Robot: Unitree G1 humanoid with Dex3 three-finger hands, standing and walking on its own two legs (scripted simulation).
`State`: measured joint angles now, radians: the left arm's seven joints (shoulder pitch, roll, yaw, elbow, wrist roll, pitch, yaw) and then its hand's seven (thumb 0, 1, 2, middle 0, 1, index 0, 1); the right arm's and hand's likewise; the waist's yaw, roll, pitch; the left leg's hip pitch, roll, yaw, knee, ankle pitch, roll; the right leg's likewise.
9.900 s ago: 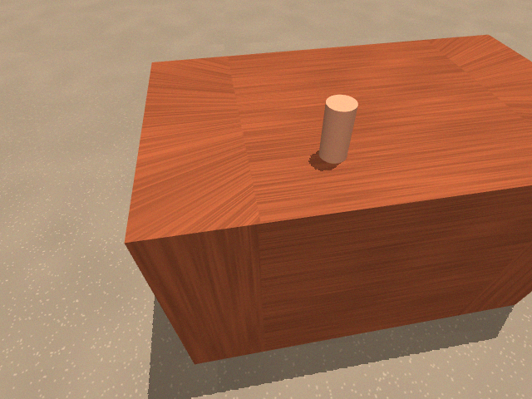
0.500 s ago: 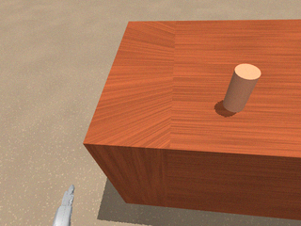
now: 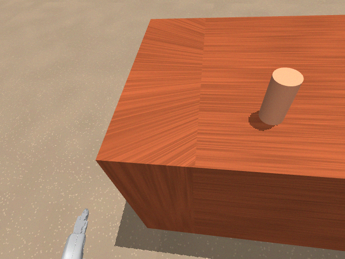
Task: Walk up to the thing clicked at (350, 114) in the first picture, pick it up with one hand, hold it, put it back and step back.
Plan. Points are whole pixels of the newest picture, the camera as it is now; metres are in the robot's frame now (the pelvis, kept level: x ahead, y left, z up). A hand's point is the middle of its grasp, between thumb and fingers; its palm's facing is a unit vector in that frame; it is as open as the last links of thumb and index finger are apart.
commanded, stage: go down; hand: right
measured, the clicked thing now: (278, 98) +0.52 -0.21 +0.06
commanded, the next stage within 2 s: approach in 0.78 s
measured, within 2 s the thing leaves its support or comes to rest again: neither
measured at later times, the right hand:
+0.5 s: hand out of the picture +0.42 -0.40 +0.19, palm faces +0.23 +0.97 +0.01, open 17.7 cm
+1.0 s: hand out of the picture +0.42 -0.40 +0.18, palm faces +0.23 +0.97 +0.00, open 17.6 cm
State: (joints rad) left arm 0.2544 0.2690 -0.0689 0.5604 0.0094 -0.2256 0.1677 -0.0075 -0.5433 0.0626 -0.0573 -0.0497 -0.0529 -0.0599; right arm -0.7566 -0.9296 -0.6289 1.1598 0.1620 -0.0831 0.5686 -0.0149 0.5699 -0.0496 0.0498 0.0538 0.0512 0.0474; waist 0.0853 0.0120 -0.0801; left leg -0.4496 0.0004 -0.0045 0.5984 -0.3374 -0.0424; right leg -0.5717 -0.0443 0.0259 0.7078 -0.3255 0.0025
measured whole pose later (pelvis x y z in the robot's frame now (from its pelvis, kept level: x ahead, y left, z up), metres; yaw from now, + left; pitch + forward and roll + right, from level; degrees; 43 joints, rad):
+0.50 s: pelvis +0.00 +0.00 +0.00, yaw +0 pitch +13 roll +3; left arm 0.27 0.27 -0.07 0.51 0.02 -0.23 0.17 -0.01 -0.55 0.06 -0.06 -0.05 -0.05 -0.06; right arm -0.87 -1.01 -0.61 1.24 0.12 -0.06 0.57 -0.02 0.59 -0.05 0.05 0.05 0.05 0.05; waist 0.11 0.00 -0.10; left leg -0.51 0.00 -0.01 0.63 -0.35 -0.05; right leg -0.63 -0.05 0.03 0.75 -0.34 0.00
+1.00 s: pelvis +0.01 +0.00 -0.01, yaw +0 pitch +14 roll +3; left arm 0.27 0.26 -0.08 0.53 0.02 -0.22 0.16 -0.01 -0.55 0.06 -0.05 -0.04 -0.05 -0.06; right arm -0.84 -0.99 -0.61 1.22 0.13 -0.06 0.57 -0.02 0.57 -0.05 0.05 0.05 0.05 0.04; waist 0.10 -0.01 -0.11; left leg -0.52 -0.01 0.00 0.65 -0.37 -0.04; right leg -0.65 -0.05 0.04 0.77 -0.36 0.00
